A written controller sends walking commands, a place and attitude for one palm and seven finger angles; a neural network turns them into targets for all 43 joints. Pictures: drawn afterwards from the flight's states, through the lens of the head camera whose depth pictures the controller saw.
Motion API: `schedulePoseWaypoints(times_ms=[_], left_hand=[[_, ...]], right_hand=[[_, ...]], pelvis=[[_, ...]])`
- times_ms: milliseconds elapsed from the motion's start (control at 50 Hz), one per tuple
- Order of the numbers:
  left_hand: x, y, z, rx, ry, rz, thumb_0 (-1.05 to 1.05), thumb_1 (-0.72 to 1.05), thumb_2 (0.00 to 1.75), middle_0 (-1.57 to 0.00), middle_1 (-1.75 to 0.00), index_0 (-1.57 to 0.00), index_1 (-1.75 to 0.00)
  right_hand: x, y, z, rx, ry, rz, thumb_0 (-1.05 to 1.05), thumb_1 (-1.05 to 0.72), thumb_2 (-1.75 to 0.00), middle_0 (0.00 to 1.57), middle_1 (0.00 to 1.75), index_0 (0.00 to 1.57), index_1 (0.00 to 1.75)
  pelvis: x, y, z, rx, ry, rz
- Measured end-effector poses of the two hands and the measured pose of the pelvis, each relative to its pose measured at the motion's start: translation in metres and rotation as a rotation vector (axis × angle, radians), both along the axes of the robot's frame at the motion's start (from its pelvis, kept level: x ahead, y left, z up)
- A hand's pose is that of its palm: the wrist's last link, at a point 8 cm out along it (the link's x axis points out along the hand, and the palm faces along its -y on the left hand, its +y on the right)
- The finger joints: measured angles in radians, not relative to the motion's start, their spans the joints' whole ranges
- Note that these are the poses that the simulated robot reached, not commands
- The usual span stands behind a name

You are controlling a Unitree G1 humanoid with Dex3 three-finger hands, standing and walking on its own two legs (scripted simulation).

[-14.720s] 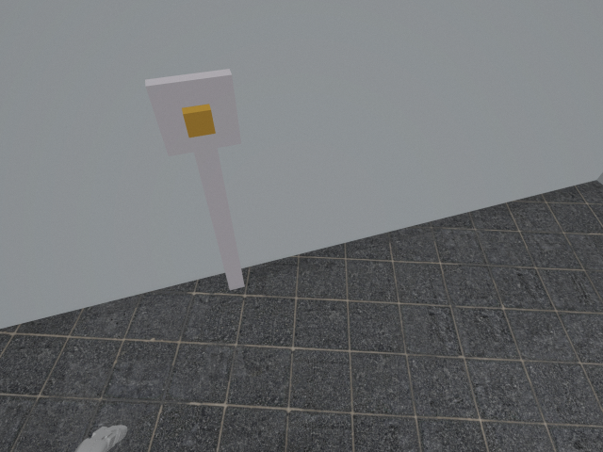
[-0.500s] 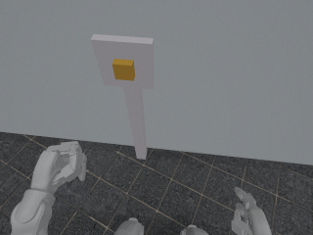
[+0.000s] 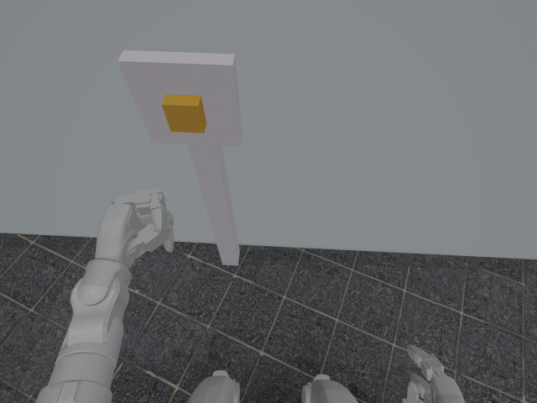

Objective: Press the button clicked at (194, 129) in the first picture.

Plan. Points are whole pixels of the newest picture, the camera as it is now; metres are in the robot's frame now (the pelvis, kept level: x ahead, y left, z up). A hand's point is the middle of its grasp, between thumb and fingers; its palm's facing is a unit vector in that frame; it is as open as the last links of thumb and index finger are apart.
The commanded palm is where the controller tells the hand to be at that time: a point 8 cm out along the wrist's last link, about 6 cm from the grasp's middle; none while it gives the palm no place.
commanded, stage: aim a knuckle at the button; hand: left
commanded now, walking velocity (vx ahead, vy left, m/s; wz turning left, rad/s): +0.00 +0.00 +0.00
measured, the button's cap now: (185, 112) +0.57 +0.16 +0.08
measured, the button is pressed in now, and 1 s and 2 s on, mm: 0 0 4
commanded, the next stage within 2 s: press the button with the knuckle in 1.22 s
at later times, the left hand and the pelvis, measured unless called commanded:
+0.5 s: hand (200, 173) +0.46 +0.13 +0.05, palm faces -0.05 -1.00 -0.04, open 3.1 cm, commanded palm +0.44 +0.18 +0.05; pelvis -0.01 +0.01 -0.01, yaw -1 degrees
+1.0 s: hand (208, 169) +0.46 +0.11 +0.05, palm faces -0.04 -1.00 -0.04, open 3.1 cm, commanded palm +0.44 +0.18 +0.05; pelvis -0.01 +0.01 -0.01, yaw -2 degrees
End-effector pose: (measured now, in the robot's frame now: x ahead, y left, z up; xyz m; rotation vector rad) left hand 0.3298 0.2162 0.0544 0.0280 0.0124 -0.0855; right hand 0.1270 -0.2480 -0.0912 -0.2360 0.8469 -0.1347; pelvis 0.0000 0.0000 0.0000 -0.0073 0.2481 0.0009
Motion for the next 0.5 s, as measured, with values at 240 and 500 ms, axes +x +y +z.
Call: schedulePoseWaypoints(times_ms=[240,500], left_hand=[[0.054,-0.013,-0.001,0.006,-0.005,0.012,0.02,0.9,0.9,-1.3,-1.5,-1.3,-1.5],[0.109,-0.035,-0.006,0.007,-0.016,0.037,0.02,0.9,0.9,-1.3,-1.5,-1.3,-1.5]], right_hand=[[-0.03,0.003,-0.016,0.014,0.119,-0.04,0.01,-0.9,-0.9,0.2,0.3,0.21,0.3],[-0.089,0.001,-0.033,0.009,0.293,-0.113,0.01,-0.9,-0.9,0.2,0.3,0.21,0.3]], pelvis=[[-0.003,0.004,-0.005,-0.003,0.037,-0.005],[-0.008,0.009,-0.015,-0.003,0.092,-0.019]])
